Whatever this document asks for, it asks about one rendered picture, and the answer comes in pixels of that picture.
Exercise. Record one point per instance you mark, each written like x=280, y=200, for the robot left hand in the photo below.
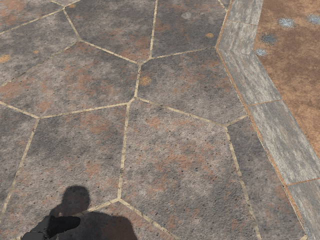
x=51, y=226

